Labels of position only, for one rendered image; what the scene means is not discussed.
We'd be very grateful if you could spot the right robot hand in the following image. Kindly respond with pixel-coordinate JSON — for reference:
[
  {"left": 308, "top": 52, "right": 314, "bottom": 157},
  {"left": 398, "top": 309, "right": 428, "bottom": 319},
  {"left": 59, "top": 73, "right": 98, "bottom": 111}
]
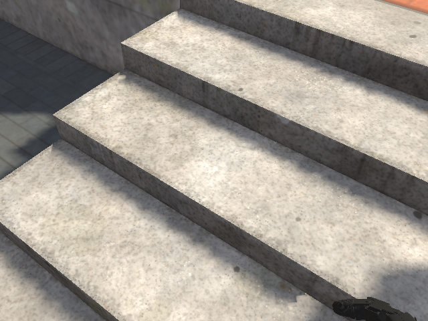
[{"left": 332, "top": 297, "right": 417, "bottom": 321}]

